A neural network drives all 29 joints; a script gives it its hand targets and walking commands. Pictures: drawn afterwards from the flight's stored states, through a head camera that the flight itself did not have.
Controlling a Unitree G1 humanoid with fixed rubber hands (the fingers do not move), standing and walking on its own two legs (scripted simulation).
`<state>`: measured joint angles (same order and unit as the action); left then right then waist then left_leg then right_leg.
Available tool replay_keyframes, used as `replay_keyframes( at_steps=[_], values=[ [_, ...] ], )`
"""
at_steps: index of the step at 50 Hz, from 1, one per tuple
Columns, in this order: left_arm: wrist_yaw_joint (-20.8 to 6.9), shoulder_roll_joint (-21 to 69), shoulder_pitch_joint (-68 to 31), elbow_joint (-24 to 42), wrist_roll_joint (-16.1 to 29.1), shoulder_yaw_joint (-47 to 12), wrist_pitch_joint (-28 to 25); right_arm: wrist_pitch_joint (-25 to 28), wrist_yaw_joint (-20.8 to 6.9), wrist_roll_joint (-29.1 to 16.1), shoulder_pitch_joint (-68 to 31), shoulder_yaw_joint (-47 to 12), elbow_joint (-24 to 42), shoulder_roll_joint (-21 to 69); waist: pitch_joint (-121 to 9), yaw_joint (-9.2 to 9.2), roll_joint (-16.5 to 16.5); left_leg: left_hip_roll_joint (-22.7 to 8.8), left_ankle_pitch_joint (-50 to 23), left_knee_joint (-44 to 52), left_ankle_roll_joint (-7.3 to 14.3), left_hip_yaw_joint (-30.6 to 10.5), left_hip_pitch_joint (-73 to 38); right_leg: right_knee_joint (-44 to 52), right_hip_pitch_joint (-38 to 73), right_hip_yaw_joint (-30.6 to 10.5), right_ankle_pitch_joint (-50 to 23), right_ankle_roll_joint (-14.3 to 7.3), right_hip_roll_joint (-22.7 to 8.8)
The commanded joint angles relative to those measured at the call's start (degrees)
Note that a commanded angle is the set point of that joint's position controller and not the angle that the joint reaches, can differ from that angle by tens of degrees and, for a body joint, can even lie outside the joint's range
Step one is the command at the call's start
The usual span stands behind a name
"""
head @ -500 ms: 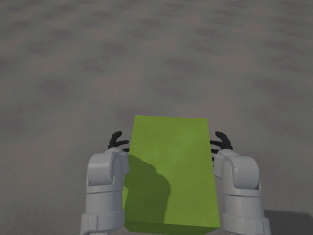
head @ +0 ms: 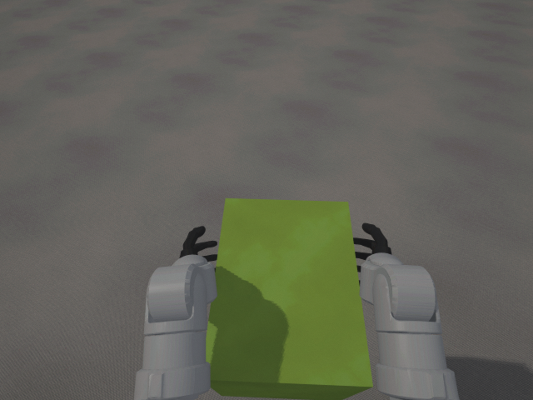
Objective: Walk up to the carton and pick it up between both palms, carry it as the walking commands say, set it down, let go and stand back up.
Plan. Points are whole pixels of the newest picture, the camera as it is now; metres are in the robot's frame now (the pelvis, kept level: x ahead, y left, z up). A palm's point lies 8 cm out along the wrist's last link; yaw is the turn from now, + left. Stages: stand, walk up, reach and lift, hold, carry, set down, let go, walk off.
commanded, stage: carry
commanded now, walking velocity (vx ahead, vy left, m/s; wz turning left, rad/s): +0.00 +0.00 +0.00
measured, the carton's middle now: (283, 301) +0.30 +0.00 -0.01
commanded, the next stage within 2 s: none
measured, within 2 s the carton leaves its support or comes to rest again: neither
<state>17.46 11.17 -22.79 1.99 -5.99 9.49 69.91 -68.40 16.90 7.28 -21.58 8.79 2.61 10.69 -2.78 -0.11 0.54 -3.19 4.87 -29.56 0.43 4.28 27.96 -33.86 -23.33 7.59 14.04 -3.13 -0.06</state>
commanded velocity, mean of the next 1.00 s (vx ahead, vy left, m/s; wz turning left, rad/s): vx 0.00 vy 0.00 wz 0.00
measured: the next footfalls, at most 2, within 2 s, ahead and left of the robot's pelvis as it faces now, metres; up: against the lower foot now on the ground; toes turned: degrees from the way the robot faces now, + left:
none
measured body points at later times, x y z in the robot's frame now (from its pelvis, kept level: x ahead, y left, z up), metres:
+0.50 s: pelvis +0.03 -0.01 +0.00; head +0.05 -0.02 +0.45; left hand +0.34 +0.12 +0.04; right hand +0.34 -0.15 +0.04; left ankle +0.11 +0.12 -0.73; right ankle +0.04 -0.09 -0.73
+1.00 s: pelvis +0.04 -0.02 +0.00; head +0.04 -0.02 +0.45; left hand +0.33 +0.12 +0.03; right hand +0.33 -0.16 +0.03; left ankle +0.11 +0.12 -0.73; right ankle +0.04 -0.09 -0.73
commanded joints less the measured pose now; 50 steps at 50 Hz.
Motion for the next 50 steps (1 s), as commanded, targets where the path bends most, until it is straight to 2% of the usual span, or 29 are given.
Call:
replay_keyframes(
  at_steps=[1,3,7,8,9,11,12,14,17,18,20,23,25,26,27,28,29,33,34,35,36,41,42,44,46,47,48,49,50],
  values=[
    [-26.68,62.50,-34.01,6.40,24.57,-37.91,-2.03,1.14,-25.64,-25.72,-33.15,-37.88,5.33,63.34,-25.79,0.35,-0.25,-5.75,3.50,3.13,2.30,-8.60,-16.95,8.94,4.37,-10.47,2.81,0.09,-8.41],
    [-26.71,62.10,-33.92,7.44,25.07,-37.81,-2.18,1.54,-25.51,-26.25,-33.50,-38.01,7.53,62.32,-27.88,0.26,1.07,-6.50,-3.00,2.10,2.29,-8.10,-17.49,6.40,6.44,-9.73,-3.84,0.07,-8.48],
    [-27.05,62.36,-31.89,4.78,24.01,-37.40,-3.17,2.42,-25.51,-25.28,-31.12,-38.34,5.14,62.61,-26.88,0.28,-1.17,-6.25,-3.56,1.39,2.25,-8.13,-16.33,5.89,8.21,-9.70,-6.47,-0.21,-8.35],
    [-26.90,62.37,-31.30,6.89,24.53,-38.64,-2.98,2.25,-25.55,-26.22,-32.15,-39.15,7.97,62.88,-26.54,0.20,0.18,-5.70,-2.00,1.10,2.36,-7.52,-16.32,6.22,7.43,-10.47,-6.10,-0.30,-8.88],
    [-27.03,62.42,-32.52,4.92,23.81,-37.16,-3.35,2.59,-25.53,-25.05,-31.93,-37.60,4.73,62.59,-26.83,0.25,-0.05,-5.88,-3.07,0.97,2.18,-7.44,-16.92,5.73,8.23,-9.90,-6.35,-0.18,-8.88],
    [-27.18,62.06,-30.49,3.92,23.17,-36.58,-4.39,3.79,-25.62,-24.53,-30.92,-37.74,5.20,61.64,-27.04,0.23,0.17,-5.58,-4.32,0.06,2.14,-6.87,-16.82,5.63,8.49,-10.05,-9.65,-0.31,-9.10],
    [-27.03,62.43,-31.75,7.39,24.38,-38.66,-4.57,3.60,-25.58,-25.41,-30.35,-39.48,7.09,62.67,-27.02,0.32,-0.70,-5.52,-4.52,0.45,2.11,-7.17,-17.29,5.07,8.40,-9.78,-9.69,-0.37,-9.02],
    [-27.10,62.83,-30.57,4.48,23.48,-37.52,-5.20,4.29,-25.60,-24.89,-30.93,-38.26,4.84,62.58,-26.05,0.21,-0.73,-5.33,-3.59,0.40,1.94,-6.63,-16.42,5.02,9.22,-9.89,-10.22,-0.18,-8.93],
    [-27.30,62.17,-29.72,6.15,23.75,-37.74,-6.55,5.44,-25.53,-25.00,-30.45,-39.14,5.86,62.16,-25.38,0.22,-1.83,-4.77,-4.75,-1.58,1.78,-5.27,-15.63,4.69,10.44,-10.07,-17.58,0.01,-9.91],
    [-27.28,62.51,-31.64,9.56,25.07,-39.31,-6.40,5.28,-25.57,-26.44,-31.97,-40.39,8.53,63.29,-26.61,0.29,-1.57,-4.78,-5.18,-1.09,2.15,-5.38,-16.51,3.58,10.44,-9.77,-16.94,-0.37,-9.76],
    [-27.33,59.66,-27.03,0.51,20.17,-34.14,-8.41,7.48,-25.56,-21.68,-27.75,-35.53,0.46,59.54,-25.21,0.21,-2.39,-4.83,-5.42,-1.28,1.99,-5.20,-15.98,3.79,10.32,-9.50,-17.47,-0.08,-9.70],
    [-27.21,62.96,-30.38,9.59,24.42,-39.83,-8.44,7.34,-25.59,-25.46,-29.37,-40.59,8.77,61.81,-26.80,0.23,-1.25,-5.01,-4.61,-1.32,1.89,-5.47,-16.97,3.30,11.43,-9.82,-16.96,0.08,-9.27],
    [-27.19,59.30,-26.74,0.44,19.18,-33.43,-10.72,9.70,-25.58,-20.35,-25.74,-34.67,-0.53,58.39,-25.42,0.18,-1.44,-5.06,-3.48,-0.99,1.52,-5.11,-16.37,4.25,10.54,-9.40,-14.68,-0.26,-9.17],
    [-27.05,59.56,-27.22,4.98,20.76,-36.27,-11.45,10.29,-25.60,-22.23,-26.60,-37.06,3.03,59.35,-24.64,0.32,-0.86,-4.64,-1.96,-1.00,1.50,-4.85,-16.51,4.87,9.68,-10.02,-13.13,-0.41,-9.42],
    [-26.93,58.98,-25.83,0.11,18.64,-33.82,-12.24,11.28,-25.54,-20.23,-26.31,-34.72,-0.32,58.09,-24.16,0.41,-0.24,-4.74,-1.93,-0.90,1.48,-5.20,-15.89,4.57,9.82,-9.93,-12.73,-0.22,-9.40],
    [-26.89,59.89,-27.09,5.57,20.34,-36.29,-12.94,11.81,-25.52,-21.99,-26.76,-37.08,4.25,59.09,-24.49,0.45,-1.39,-4.86,-1.92,-0.85,1.69,-5.11,-16.19,4.61,10.03,-9.96,-12.74,-0.05,-9.25],
    [-26.84,58.73,-24.44,-1.44,17.73,-33.15,-13.64,12.70,-25.41,-19.47,-25.81,-34.68,-0.60,57.10,-24.31,0.27,-2.04,-4.89,-2.09,-0.92,1.76,-5.59,-15.34,4.55,10.42,-9.99,-13.57,-0.04,-9.49],
    [-26.09,60.31,-26.38,11.21,22.80,-39.48,-13.72,12.69,-24.98,-25.26,-29.60,-41.69,12.46,58.41,-25.13,0.04,-2.25,-4.83,-4.38,-1.92,1.44,-4.60,-15.80,3.59,12.06,-9.64,-19.34,0.68,-9.62],
    [-25.90,58.62,-25.10,10.29,21.54,-38.46,-13.79,12.52,-24.86,-23.44,-25.95,-40.19,9.54,57.64,-25.87,0.12,-2.51,-4.93,-3.53,-1.66,1.52,-5.09,-16.01,3.55,11.95,-9.82,-19.09,0.38,-9.99],
    [-25.95,55.52,-20.26,-0.30,16.31,-32.65,-15.64,14.54,-24.82,-18.22,-21.48,-34.27,-1.28,54.55,-25.71,0.25,-0.34,-5.20,-4.15,-1.77,1.31,-5.30,-16.31,3.16,12.25,-9.17,-17.98,0.09,-9.45],
    [-25.93,54.14,-17.42,-1.87,14.72,-32.14,-17.93,16.71,-24.73,-16.32,-17.73,-33.25,-3.02,52.58,-26.42,0.26,-1.54,-5.54,-4.05,-1.58,1.53,-5.90,-17.15,3.42,11.87,-9.67,-17.58,-0.20,-9.59],
    [-25.20,52.72,-21.20,10.15,17.52,-36.52,-20.86,19.56,-23.94,-18.68,-21.97,-37.44,9.91,51.78,-25.91,0.18,-1.63,-4.30,-1.49,-1.61,1.07,-4.55,-16.66,5.08,11.71,-10.06,-19.06,1.06,-10.36],
    [-25.18,51.54,-18.95,6.25,15.36,-34.11,-21.31,20.04,-23.81,-16.65,-20.73,-35.70,6.34,50.58,-25.46,0.26,-2.10,-4.66,-2.10,-1.59,0.94,-5.01,-16.17,5.13,11.74,-9.43,-18.27,1.03,-10.00],
    [-24.93,49.93,-16.49,6.33,14.89,-34.47,-21.86,20.62,-23.39,-16.28,-18.06,-35.71,6.38,49.03,-26.36,0.26,-1.62,-4.50,-0.50,-1.94,0.69,-4.77,-16.31,5.63,12.41,-10.26,-18.89,1.18,-10.71],
    [-24.29,48.09,-19.87,17.41,18.44,-38.03,-21.24,19.85,-22.51,-19.05,-19.54,-38.70,15.95,48.18,-27.33,0.22,-3.23,-4.29,-0.63,-1.86,0.66,-4.48,-16.34,6.13,12.65,-9.57,-20.67,1.12,-10.63],
    [-24.36,46.27,-16.56,8.72,14.13,-33.58,-20.86,19.56,-22.63,-15.39,-18.10,-34.89,7.90,46.97,-26.74,0.29,-2.38,-4.72,-1.36,-1.37,0.73,-4.62,-16.32,5.54,12.23,-9.02,-19.05,0.90,-10.28],
    [-24.44,44.94,-13.36,5.72,12.53,-32.30,-22.03,20.73,-22.67,-13.56,-15.30,-33.35,4.86,45.38,-26.07,0.02,-3.17,-4.61,-1.46,-1.70,0.63,-4.32,-15.96,5.76,12.39,-9.41,-20.40,1.52,-10.55],
    [-24.47,42.49,-11.38,0.01,9.20,-28.42,-23.85,22.40,-22.72,-9.91,-11.96,-28.67,-1.43,43.08,-25.89,0.24,-1.20,-4.75,-2.85,-1.27,0.63,-4.33,-16.43,5.60,12.35,-9.37,-21.11,0.99,-10.48],
    [-24.61,41.51,-11.78,2.06,9.19,-29.39,-25.50,23.90,-22.69,-9.58,-11.48,-29.02,-0.19,42.60,-25.33,0.34,-0.89,-4.59,-1.45,-0.89,0.42,-4.23,-16.60,6.42,11.67,-8.99,-18.55,0.77,-10.10]
  ],
)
